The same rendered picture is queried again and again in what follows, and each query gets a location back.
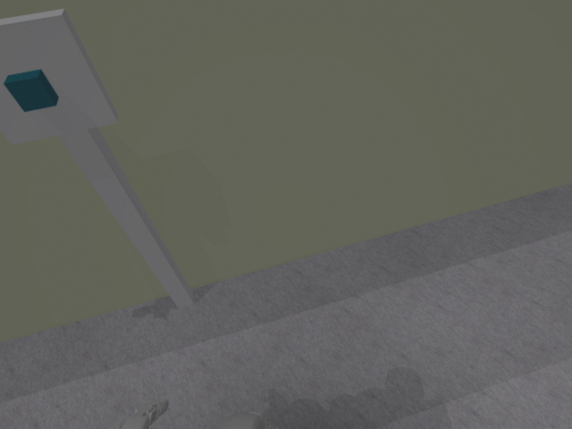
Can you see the panel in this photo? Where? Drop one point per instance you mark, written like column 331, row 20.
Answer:
column 48, row 41

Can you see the left robot hand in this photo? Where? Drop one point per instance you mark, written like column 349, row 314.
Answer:
column 145, row 415

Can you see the button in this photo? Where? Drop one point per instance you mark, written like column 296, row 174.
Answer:
column 31, row 90

